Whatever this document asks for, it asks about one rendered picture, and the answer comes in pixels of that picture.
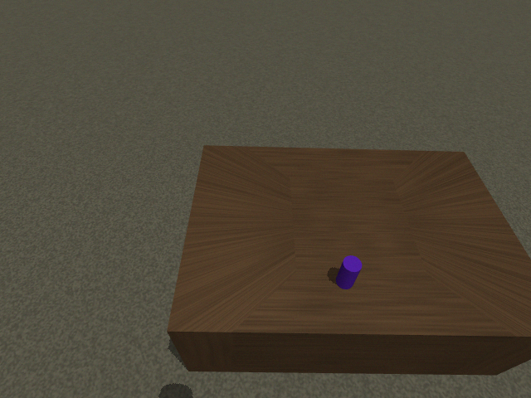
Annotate can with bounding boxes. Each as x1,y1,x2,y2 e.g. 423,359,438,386
336,255,362,289

